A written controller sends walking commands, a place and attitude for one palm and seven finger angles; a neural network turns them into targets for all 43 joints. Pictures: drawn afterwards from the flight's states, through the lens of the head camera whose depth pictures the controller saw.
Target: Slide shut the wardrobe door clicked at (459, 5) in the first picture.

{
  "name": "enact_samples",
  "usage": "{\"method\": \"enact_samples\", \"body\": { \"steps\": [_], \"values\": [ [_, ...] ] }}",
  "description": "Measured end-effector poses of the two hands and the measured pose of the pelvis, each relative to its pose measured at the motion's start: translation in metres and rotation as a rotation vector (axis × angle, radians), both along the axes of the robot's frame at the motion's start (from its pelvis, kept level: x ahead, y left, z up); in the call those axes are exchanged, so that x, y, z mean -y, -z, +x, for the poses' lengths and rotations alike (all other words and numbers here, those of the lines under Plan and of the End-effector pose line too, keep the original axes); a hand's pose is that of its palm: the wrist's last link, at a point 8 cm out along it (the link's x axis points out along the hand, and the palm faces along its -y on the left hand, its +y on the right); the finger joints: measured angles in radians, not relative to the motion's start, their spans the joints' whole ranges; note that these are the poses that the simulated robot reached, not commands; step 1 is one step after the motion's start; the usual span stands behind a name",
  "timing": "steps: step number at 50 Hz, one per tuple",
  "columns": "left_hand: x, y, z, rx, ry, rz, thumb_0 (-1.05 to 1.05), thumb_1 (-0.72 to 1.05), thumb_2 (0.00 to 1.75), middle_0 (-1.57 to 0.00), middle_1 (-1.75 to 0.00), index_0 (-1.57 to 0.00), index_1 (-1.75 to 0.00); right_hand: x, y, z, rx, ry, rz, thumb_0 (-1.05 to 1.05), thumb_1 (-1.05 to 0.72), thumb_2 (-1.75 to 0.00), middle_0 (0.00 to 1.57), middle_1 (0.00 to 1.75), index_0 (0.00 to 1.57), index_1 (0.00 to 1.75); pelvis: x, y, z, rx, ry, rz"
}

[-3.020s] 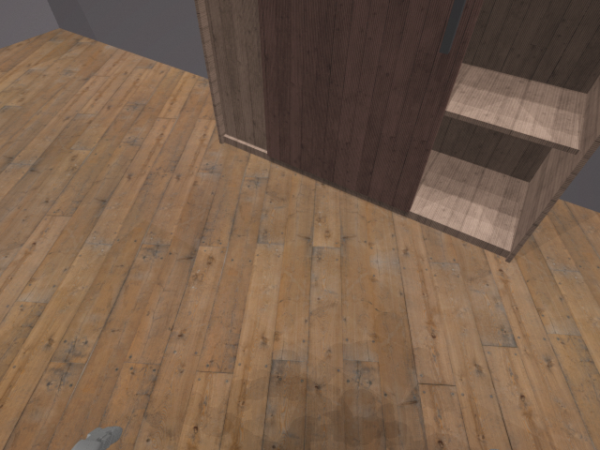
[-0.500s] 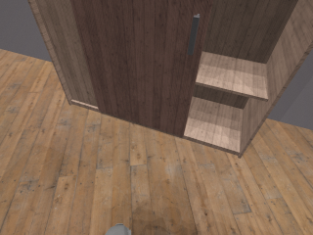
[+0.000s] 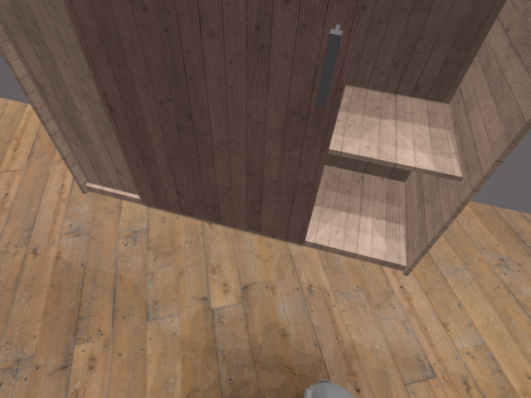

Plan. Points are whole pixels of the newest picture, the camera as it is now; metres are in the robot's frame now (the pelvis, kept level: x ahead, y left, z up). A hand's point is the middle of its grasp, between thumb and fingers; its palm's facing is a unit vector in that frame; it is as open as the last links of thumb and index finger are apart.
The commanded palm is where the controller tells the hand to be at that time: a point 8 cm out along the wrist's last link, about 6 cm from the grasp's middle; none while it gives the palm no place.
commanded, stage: turn to face it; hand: left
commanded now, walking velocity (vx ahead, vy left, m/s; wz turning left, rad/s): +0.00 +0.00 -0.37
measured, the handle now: (329, 66) +0.82 -0.09 +0.10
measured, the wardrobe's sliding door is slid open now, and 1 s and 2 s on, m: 0.44 0.44 0.44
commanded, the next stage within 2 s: take the last steps up to it in 0.36 s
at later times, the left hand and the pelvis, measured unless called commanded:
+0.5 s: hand (182, 395) +0.16 +0.15 -0.17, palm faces -0.08 -0.98 -0.20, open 7.3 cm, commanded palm none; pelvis +0.06 -0.02 -0.01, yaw -9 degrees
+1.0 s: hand (210, 343) +0.24 +0.12 -0.18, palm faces -0.29 -0.94 -0.15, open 7.3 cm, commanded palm none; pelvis +0.15 -0.04 +0.00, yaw -16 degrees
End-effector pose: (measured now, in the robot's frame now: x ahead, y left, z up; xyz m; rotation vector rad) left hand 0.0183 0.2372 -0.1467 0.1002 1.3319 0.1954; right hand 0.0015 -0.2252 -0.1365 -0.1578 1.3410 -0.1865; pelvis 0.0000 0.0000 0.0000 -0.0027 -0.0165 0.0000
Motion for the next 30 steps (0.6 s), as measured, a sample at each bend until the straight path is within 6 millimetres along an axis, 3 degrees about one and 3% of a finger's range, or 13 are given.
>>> {"method": "enact_samples", "body": {
  "steps": [7,11,16,19,26,30],
  "values": [
    [0.026,-0.003,0.097,0.105,0.145,0.048,0.0,0.92,0.9,-0.2,-0.3,-0.2,-0.3,0.006,0.032,-0.019,-0.092,0.131,0.083,0.0,-0.91,-0.89,0.2,0.3,0.2,0.3,0.022,0.017,0.032,0.006,0.068,0.024],
    [0.045,-0.004,0.127,0.16,0.181,0.062,0.0,0.91,0.9,-0.2,-0.3,-0.2,-0.3,0.017,0.042,-0.013,-0.121,0.16,0.099,0.0,-0.91,-0.89,0.2,0.3,0.2,0.3,0.033,0.022,0.04,0.004,0.08,0.006],
    [0.057,-0.012,0.136,0.159,0.181,0.046,0.0,0.91,0.9,-0.2,-0.3,-0.2,-0.3,0.032,0.029,0.019,-0.059,0.154,0.073,0.0,-0.91,-0.89,0.2,0.3,0.2,0.3,0.037,0.011,0.046,-0.01,0.103,0.008],
    [0.055,-0.013,0.139,0.153,0.185,0.04,-0.01,0.92,0.9,-0.2,-0.3,-0.2,-0.3,0.038,0.02,0.038,-0.002,0.152,0.047,0.0,-0.91,-0.89,0.2,0.3,0.2,0.3,0.035,0.007,0.05,-0.02,0.119,0.008],
    [0.033,-0.001,0.132,0.106,0.187,0.006,0.0,0.92,0.9,-0.2,-0.3,-0.2,-0.3,0.035,0.004,0.072,0.091,0.142,-0.021,0.0,-0.91,-0.89,0.2,0.3,0.2,0.3,0.017,0.007,0.058,-0.03,0.159,-0.016],
    [0.016,0.013,0.125,0.059,0.181,-0.025,0.0,0.91,0.9,-0.2,-0.3,-0.2,-0.3,0.019,-0.004,0.073,0.124,0.145,-0.054,0.0,-0.91,-0.89,0.2,0.3,0.2,0.3,0.003,0.01,0.067,-0.022,0.179,-0.027]
  ]
}}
